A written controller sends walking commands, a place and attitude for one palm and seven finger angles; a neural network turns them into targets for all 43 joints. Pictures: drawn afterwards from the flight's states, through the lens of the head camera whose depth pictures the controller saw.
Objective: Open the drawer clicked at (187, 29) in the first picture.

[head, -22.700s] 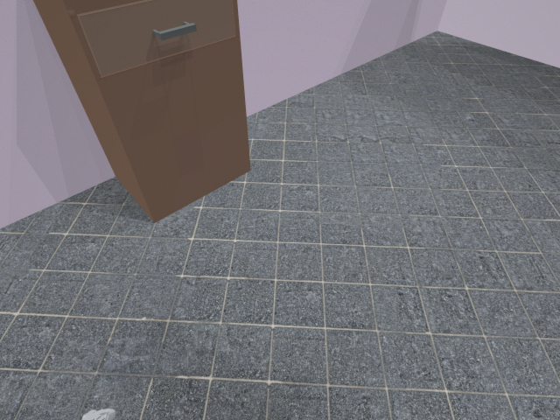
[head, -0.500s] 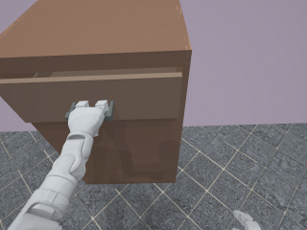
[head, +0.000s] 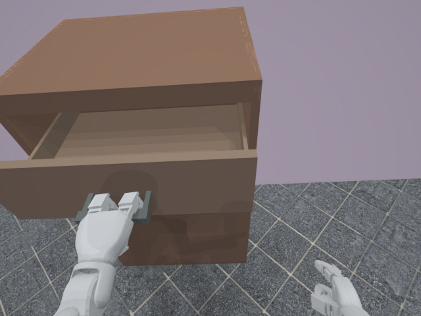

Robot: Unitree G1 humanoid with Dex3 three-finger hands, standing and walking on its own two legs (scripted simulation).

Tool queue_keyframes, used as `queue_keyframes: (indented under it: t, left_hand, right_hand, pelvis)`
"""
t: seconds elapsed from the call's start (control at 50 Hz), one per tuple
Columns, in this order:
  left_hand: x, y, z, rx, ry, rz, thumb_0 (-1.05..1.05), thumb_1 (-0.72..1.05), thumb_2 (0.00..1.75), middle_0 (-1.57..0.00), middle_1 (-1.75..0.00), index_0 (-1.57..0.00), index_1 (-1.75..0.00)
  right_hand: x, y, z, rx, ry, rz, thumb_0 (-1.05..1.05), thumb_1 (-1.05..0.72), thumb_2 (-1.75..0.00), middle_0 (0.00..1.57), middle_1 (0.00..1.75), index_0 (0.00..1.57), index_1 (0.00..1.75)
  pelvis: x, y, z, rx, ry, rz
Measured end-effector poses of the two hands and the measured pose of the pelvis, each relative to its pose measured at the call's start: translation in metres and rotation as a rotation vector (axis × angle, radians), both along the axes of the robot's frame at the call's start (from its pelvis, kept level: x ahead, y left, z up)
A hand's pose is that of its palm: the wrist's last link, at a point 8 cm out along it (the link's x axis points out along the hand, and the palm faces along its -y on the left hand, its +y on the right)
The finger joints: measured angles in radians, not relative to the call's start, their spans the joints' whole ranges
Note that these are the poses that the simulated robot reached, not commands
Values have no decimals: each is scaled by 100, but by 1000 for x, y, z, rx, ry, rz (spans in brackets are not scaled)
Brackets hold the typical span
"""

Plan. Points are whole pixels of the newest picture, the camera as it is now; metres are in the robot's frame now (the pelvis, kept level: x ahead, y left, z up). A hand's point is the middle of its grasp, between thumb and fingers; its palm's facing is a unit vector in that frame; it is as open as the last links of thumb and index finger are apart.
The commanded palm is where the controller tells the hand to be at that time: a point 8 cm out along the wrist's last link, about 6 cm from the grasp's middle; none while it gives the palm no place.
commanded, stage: pull the drawer open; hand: left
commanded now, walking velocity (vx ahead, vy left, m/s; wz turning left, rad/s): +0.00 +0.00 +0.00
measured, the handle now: (116, 207) +0.30 +0.22 +0.06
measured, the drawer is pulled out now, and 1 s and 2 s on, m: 0.16 0.28 0.30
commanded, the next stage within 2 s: open the thumb to release the handle in 1.08 s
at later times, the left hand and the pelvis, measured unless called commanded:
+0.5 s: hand (117, 252) +0.22 +0.20 +0.04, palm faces +0.02 -0.10 -0.99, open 5.8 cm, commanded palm +0.17 +0.21 +0.09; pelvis -0.03 -0.02 +0.00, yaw +0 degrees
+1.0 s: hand out of the picture +0.12 +0.19 +0.04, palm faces +0.04 -0.14 -0.99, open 5.9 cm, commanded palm +0.06 +0.20 +0.09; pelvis -0.02 -0.01 -0.01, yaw -1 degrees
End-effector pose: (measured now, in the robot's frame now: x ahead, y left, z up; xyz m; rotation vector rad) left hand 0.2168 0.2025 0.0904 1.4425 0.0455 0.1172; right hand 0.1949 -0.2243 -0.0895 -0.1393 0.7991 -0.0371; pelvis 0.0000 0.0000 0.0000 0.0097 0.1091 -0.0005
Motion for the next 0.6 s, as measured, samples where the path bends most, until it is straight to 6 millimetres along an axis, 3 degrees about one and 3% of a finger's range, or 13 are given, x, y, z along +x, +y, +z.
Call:
queue_keyframes:
  t: [0.12, 0.26, 0.46, 0.6]
  left_hand:
    - [-14, -2, -1, 27, -12, 13, 1, 71, 82, -30, -135, -39, -131]
    - [-14, -3, 1, 38, 12, 36, 1, 70, 82, -32, -135, -40, -133]
    - [-15, -3, 3, 29, 30, 33, 1, 71, 79, -32, -135, -40, -132]
    - [-36, -3, 3, 1, 34, 14, 1, 72, 76, -28, -135, -37, -129]
  right_hand:
    - [23, 24, 8, 11, -54, 92, 1, -90, -90, 20, 30, 20, 30]
    - [18, 31, 9, 26, -61, 117, 1, -90, -90, 20, 30, 20, 30]
    - [-23, -1, -4, -16, 16, 51, 2, -90, -90, 20, 30, 20, 30]
    - [-42, -28, -4, -38, 26, -22, 2, -90, -90, 20, 30, 20, 30]
  pelvis:
    - [-8, -5, -1, 3, -26, 24]
    - [-17, -12, -1, 7, -45, 31]
    - [-26, -21, 1, 14, -49, 15]
    - [-24, -21, 0, 18, -39, -16]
